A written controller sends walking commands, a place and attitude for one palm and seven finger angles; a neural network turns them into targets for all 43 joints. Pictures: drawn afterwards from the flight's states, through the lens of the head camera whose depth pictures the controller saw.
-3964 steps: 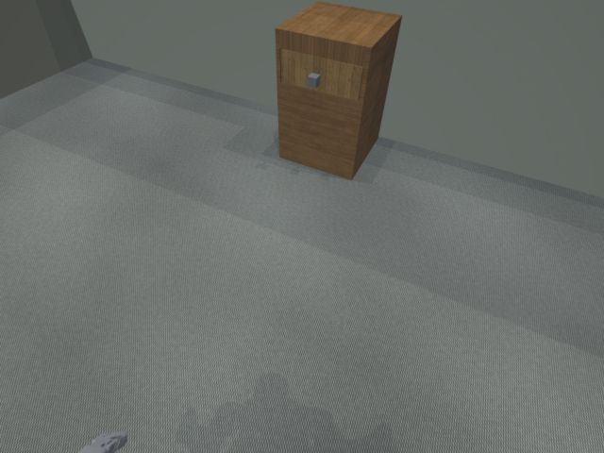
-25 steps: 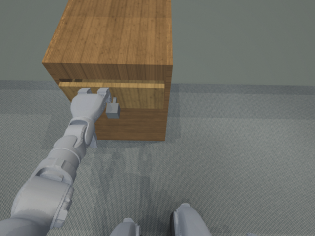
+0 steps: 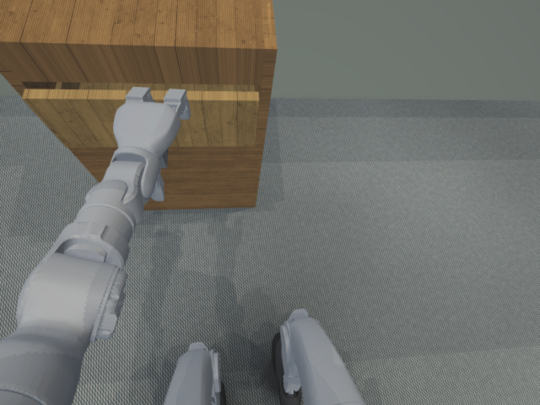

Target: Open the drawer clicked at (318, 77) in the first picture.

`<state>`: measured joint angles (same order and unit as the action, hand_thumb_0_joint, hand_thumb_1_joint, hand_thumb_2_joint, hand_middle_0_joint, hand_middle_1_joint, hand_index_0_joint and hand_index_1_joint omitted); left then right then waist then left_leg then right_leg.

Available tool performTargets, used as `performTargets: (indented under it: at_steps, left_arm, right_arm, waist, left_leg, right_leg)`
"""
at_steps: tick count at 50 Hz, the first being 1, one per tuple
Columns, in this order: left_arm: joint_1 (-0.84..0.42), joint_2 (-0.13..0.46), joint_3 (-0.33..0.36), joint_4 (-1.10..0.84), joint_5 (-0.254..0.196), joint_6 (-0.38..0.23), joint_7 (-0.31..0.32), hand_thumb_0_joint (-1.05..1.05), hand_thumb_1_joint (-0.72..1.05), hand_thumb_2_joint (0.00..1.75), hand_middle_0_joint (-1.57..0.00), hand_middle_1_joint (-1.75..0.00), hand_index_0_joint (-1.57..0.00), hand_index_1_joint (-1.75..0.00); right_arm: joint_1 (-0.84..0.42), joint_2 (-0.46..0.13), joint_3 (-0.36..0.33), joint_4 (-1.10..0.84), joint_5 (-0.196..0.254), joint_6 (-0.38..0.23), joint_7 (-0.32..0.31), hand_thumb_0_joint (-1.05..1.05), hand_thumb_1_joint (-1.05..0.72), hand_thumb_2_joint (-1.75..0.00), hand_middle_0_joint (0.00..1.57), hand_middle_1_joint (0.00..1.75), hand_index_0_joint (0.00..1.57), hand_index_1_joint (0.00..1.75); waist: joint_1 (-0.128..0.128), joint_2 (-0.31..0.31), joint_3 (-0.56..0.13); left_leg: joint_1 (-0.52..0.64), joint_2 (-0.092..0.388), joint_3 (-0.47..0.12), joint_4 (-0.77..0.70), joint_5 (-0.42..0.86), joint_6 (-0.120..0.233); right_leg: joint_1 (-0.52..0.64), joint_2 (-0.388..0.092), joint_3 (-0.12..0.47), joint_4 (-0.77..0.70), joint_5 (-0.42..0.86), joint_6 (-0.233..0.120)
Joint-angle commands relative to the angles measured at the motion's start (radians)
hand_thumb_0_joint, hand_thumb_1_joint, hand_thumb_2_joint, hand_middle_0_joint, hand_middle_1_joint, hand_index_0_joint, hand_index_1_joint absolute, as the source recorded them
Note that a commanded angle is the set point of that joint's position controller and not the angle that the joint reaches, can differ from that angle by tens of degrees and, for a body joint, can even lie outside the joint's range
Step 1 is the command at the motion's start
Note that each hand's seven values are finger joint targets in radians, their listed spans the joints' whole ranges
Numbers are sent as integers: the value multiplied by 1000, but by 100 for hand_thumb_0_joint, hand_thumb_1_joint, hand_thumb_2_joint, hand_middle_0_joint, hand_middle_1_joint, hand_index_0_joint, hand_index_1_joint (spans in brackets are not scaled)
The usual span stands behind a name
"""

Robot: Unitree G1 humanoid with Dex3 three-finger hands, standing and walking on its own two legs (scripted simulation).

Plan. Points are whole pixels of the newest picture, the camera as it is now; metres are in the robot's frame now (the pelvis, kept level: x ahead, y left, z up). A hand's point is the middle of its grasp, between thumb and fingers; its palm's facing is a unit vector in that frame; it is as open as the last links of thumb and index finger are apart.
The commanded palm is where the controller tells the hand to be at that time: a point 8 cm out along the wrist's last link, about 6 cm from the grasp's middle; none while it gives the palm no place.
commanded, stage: move the hooked fingers above the handle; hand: left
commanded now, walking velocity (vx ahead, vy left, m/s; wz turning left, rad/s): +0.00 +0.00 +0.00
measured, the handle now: (154, 143) +0.58 +0.13 -0.11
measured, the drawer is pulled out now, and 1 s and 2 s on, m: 0.03 0.03 0.03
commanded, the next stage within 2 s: none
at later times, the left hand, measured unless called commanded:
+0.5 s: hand (145, 161) +0.51 +0.14 -0.06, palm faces -0.22 +0.01 -0.98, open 14.3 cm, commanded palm +0.51 +0.15 +0.00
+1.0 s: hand (158, 155) +0.50 +0.11 -0.04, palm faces -0.22 -0.05 -0.97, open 13.8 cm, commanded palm +0.51 +0.14 +0.00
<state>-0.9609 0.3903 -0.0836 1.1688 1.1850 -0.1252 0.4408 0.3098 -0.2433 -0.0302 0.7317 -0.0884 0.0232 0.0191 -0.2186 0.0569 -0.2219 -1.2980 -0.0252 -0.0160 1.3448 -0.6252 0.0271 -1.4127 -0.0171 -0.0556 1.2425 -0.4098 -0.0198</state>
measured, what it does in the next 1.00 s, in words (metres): stands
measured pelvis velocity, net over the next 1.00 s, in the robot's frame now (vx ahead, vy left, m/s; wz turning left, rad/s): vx -0.01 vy -0.01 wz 0.00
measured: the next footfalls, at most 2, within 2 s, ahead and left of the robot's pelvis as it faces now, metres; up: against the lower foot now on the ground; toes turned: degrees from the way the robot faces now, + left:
none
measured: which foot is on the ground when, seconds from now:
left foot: down 0.00-1.00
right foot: down 0.00-1.00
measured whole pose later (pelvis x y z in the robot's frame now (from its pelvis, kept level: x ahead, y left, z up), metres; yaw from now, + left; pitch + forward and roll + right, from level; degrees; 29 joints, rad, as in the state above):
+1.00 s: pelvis -0.01 -0.01 +0.00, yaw +0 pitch +32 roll -1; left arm -0.96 0.40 -0.12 1.15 1.10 -0.07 0.28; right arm 0.30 -0.23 0.00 0.70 -0.06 0.03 0.01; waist -0.21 0.06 -0.21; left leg -1.28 -0.02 -0.02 1.35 -0.61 0.02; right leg -1.40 -0.01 -0.06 1.24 -0.39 -0.03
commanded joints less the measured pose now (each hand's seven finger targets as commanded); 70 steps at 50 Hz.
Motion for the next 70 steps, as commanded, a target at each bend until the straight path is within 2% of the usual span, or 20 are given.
performTargets:
  at_steps: [1,5,10,13,17,22,27,32,36,41,46,50,51,53,58,61,63,66,68,70]
  left_arm:
    - [-428,366,194,-92,30,82,181,0,-50,30,-30,-120,-30,-120]
    - [-342,322,151,-36,28,241,206,0,-50,30,-30,-120,-30,-120]
    - [-399,269,61,-158,-51,303,0,0,-50,30,-30,-120,-30,-120]
    - [-314,269,57,-117,-89,288,-101,0,-50,30,-30,-120,-30,-120]
    - [-301,207,4,-126,-71,173,-149,0,-50,30,-30,-120,-30,-120]
    - [-318,182,1,-172,-42,24,-115,0,-50,30,-30,-120,-30,-120]
    - [-470,367,156,-354,-16,-62,41,0,-50,30,-30,-120,-30,-120]
    - [-519,427,219,-366,7,21,201,0,-50,30,-30,-120,-30,-120]
    - [-502,317,129,-252,-15,159,168,0,-50,30,-30,-120,-30,-120]
    - [-499,101,-84,-189,-88,241,-46,0,-50,30,-30,-120,-30,-120]
    - [-458,174,-29,-207,-102,74,-155,0,-50,30,-30,-120,-30,-120]
    - [-399,317,104,-187,-27,-35,-47,0,-50,30,-30,-120,-30,-120]
    - [-370,381,166,-170,-18,-34,-3,0,-50,30,-30,-120,-30,-120]
    - [-349,383,173,-146,4,1,97,0,-50,30,-30,-120,-30,-120]
    - [-367,386,159,-104,26,177,231,0,-50,30,-30,-120,-30,-120]
    - [-436,367,139,-182,-21,246,142,0,-50,30,-30,-120,-30,-120]
    - [-465,397,148,-220,-66,280,72,0,-50,30,-30,-120,-30,-120]
    - [-587,286,53,-394,-98,208,-34,0,-50,30,-30,-120,-30,-120]
    - [-561,221,4,-440,-98,126,-78,0,-50,30,-30,-120,-30,-120]
    - [-550,153,-46,-400,-90,53,-91,0,-50,30,-30,-120,-30,-120]
  right_arm:
    - [124,-189,-40,-40,-12,13,2,0,-90,-90,20,30,20,30]
    - [108,-190,-41,-90,12,36,26,0,-90,-90,20,30,20,30]
    - [175,-198,-66,-91,53,33,13,0,-90,-90,20,30,20,30]
    - [178,-198,-46,-87,65,42,-9,0,-90,-90,20,30,20,30]
    - [161,-182,-36,-87,61,20,-33,0,-90,-90,20,30,20,30]
    - [155,-167,-40,-101,47,-7,-39,0,-90,-90,20,30,20,30]
    - [157,-168,-55,-101,19,-21,-33,0,-90,-90,20,30,20,30]
    - [140,-176,-67,-77,12,0,-4,0,-90,-90,20,30,20,30]
    - [146,-180,-77,-60,26,16,18,0,-90,-90,20,30,20,30]
    - [173,-181,-76,-40,47,17,4,0,-90,-90,20,30,20,30]
    - [176,-168,-51,-37,40,-3,-31,0,-90,-90,20,30,20,30]
    - [144,-166,-25,-66,21,-7,-34,0,-90,-90,20,30,20,30]
    - [119,-171,-14,-71,16,-2,-31,0,-90,-90,20,30,20,30]
    - [92,-165,-9,-108,11,3,-26,0,-90,-90,20,30,20,30]
    - [95,-190,-26,-125,26,10,0,0,-90,-90,20,30,20,30]
    - [143,-200,-52,-112,44,14,10,0,-90,-90,20,30,20,30]
    - [162,-208,-55,-100,57,24,5,0,-90,-90,20,30,20,30]
    - [182,-191,-73,-86,56,4,-17,0,-90,-90,20,30,20,30]
    - [191,-186,-80,-63,49,-14,-33,0,-90,-90,20,30,20,30]
    - [194,-173,-78,-35,42,-33,-43,0,-90,-90,20,30,20,30]
  waist:
    - [32,134,-465]
    - [50,111,-567]
    - [5,25,-757]
    - [4,-76,-642]
    - [-13,-73,-453]
    - [-15,-12,-350]
    - [17,104,-564]
    - [22,152,-741]
    - [-4,150,-780]
    - [-75,41,-659]
    - [-57,12,-449]
    - [2,52,-342]
    - [35,65,-318]
    - [38,45,-329]
    - [48,57,-563]
    - [26,60,-770]
    - [22,49,-837]
    - [-40,38,-888]
    - [-44,65,-823]
    - [-65,61,-662]
  left_leg:
    - [125,-4,-30,-117,422,2]
    - [133,1,-5,-117,481,0]
    - [202,0,-7,-147,467,15]
    - [124,-1,1,-169,368,30]
    - [39,-3,22,-156,223,37]
    - [4,-5,20,-118,189,33]
    - [44,-12,3,-66,301,26]
    - [145,-7,-13,-53,440,12]
    - [226,-5,-21,-83,472,9]
    - [246,0,-26,-153,337,19]
    - [140,-2,-15,-168,226,32]
    - [20,-8,-11,-128,210,33]
    - [-14,-9,-10,-119,217,30]
    - [-69,-12,1,-93,222,30]
    - [-2,-6,13,-89,315,16]
    - [130,1,-1,-103,399,12]
    - [168,-1,-10,-126,403,15]
    - [274,7,-45,-137,384,22]
    - [332,8,-57,-140,385,18]
    - [313,6,-56,-140,333,19]
  right_leg:
    - [336,36,21,-12,180,-39]
    - [470,33,24,-6,310,-29]
    - [675,30,39,-59,428,-8]
    - [687,30,50,-83,362,-1]
    - [557,28,66,-110,199,-4]
    - [412,31,63,-80,104,-22]
    - [436,31,70,-9,177,-25]
    - [502,29,54,14,297,-16]
    - [542,32,31,-19,354,-12]
    - [542,37,24,-114,265,-4]
    - [488,32,39,-130,156,-14]
    - [370,36,42,-65,64,-35]
    - [348,35,42,-44,50,-39]
    - [342,35,47,-25,42,-35]
    - [463,31,47,2,172,-24]
    - [594,31,41,-6,309,-9]
    - [664,32,42,-28,346,-1]
    - [636,28,46,-67,332,7]
    - [556,28,36,-76,296,2]
    - [443,30,29,-96,213,-2]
